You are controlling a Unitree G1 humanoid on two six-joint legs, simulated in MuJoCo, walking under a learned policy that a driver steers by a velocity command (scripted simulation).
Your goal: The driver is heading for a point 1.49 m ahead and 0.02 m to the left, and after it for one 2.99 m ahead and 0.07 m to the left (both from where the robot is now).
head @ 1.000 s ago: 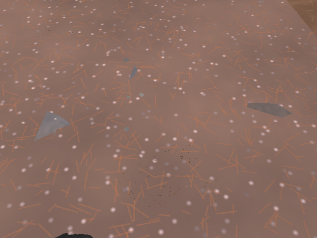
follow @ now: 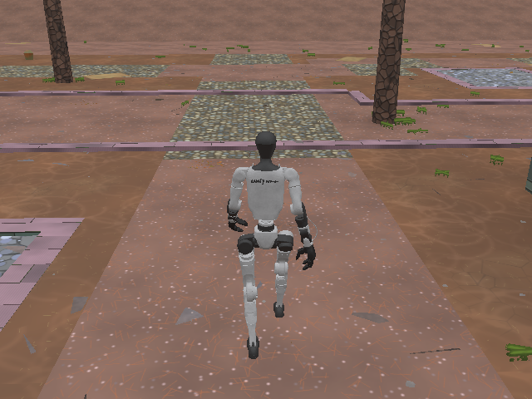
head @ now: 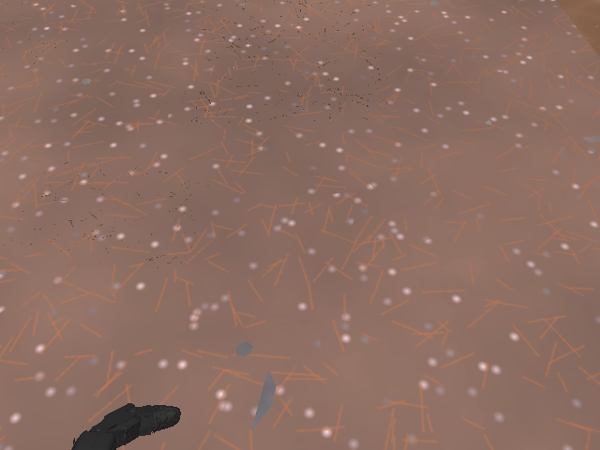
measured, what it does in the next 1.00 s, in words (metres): walks ahead: right foot, then left foot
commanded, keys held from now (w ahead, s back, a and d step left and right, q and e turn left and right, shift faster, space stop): shift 1.00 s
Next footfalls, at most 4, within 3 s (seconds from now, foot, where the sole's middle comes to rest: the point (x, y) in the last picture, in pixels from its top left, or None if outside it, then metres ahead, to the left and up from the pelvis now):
0.02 right None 0.24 -0.08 -0.76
0.38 left None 0.20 0.15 -0.76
2.58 right None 0.34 -0.14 -0.76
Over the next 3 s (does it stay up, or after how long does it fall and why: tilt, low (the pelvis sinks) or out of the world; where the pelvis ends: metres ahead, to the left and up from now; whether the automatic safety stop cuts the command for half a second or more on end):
stays up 0.54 -0.05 -0.01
